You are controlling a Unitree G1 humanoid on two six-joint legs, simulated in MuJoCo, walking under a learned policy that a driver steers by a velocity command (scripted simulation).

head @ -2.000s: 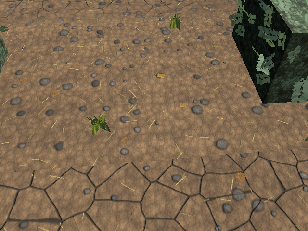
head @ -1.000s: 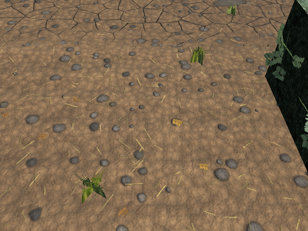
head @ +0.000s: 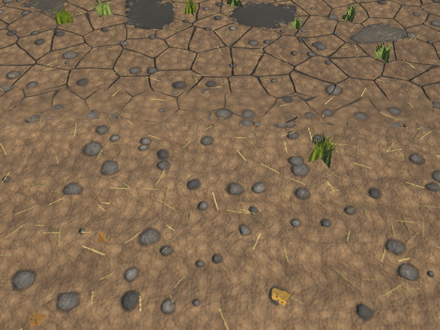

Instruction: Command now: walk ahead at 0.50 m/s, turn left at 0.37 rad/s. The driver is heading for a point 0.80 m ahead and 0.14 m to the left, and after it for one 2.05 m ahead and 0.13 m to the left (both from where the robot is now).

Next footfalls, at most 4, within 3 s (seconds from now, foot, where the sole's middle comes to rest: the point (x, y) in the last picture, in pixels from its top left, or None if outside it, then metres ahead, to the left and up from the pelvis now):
0.22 left None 0.30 0.15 -0.78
0.76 right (236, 286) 0.65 0.01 -0.78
1.24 left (162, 234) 0.84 0.28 -0.78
1.64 right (236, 253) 0.77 0.02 -0.78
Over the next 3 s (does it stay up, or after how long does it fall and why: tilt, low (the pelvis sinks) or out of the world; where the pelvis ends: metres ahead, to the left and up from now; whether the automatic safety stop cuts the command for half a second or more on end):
stays up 0.74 0.13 -0.01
